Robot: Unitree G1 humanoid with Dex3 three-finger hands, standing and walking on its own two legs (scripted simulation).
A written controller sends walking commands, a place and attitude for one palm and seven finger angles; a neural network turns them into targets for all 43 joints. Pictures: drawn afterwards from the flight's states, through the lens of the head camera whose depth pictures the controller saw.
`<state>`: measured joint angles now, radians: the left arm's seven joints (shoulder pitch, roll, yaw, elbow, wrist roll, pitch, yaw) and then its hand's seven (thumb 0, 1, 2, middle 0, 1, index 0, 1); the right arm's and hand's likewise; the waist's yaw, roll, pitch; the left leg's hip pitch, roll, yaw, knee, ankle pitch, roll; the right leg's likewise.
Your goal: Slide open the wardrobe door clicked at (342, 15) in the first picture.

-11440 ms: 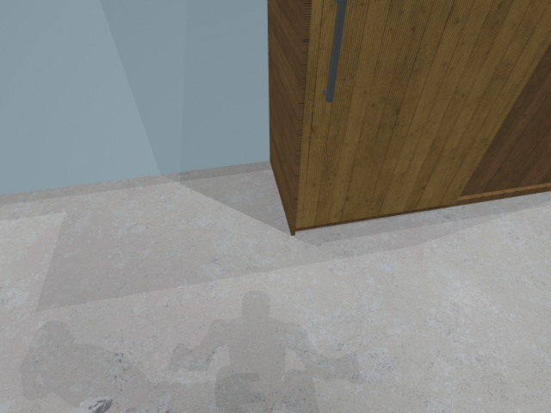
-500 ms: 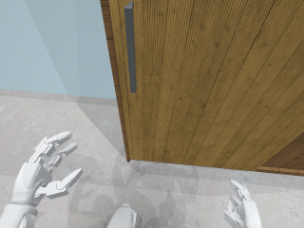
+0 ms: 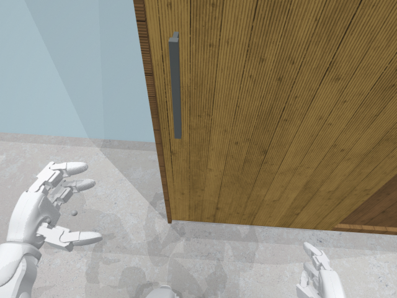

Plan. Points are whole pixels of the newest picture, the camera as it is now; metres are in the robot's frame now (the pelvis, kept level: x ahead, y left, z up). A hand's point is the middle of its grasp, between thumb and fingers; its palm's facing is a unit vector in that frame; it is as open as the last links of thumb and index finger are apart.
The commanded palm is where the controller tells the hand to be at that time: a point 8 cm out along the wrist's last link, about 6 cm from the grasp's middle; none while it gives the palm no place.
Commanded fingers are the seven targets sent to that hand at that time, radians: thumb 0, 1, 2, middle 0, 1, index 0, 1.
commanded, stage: raise the hand with hooked fingers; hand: left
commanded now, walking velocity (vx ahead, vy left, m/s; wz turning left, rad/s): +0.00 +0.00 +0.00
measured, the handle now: (177, 92) +0.54 +0.10 +0.12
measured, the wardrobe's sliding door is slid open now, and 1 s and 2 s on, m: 0.00 0.00 0.00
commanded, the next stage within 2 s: move the hooked fingers beside the handle in 0.98 s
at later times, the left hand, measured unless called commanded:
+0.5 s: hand (52, 175) +0.27 +0.27 +0.15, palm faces +0.05 -1.00 -0.05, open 13.9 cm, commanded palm +0.24 +0.31 +0.15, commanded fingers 0.00 -0.50 0.30 -0.30 -1.20 -0.30 -1.20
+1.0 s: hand (61, 173) +0.27 +0.25 +0.15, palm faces +0.05 -1.00 -0.04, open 13.9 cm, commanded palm +0.24 +0.30 +0.15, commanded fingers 0.00 -0.50 0.30 -0.30 -1.20 -0.30 -1.20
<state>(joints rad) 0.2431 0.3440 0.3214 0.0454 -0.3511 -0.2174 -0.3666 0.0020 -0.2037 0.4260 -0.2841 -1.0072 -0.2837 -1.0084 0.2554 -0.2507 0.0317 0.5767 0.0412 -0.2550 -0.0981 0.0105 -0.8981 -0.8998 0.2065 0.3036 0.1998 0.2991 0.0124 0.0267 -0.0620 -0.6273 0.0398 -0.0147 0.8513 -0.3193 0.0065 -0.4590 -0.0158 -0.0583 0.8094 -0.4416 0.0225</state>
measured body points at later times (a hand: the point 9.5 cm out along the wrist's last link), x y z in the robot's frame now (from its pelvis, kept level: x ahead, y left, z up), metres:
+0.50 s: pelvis +0.00 -0.01 +0.02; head +0.00 -0.01 +0.47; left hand +0.26 +0.32 +0.15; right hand +0.17 -0.25 -0.05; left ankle +0.07 +0.11 -0.70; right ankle -0.02 -0.14 -0.70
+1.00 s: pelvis +0.00 -0.02 +0.02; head +0.00 -0.03 +0.47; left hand +0.27 +0.31 +0.15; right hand +0.17 -0.26 -0.05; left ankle +0.07 +0.11 -0.70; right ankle -0.02 -0.14 -0.70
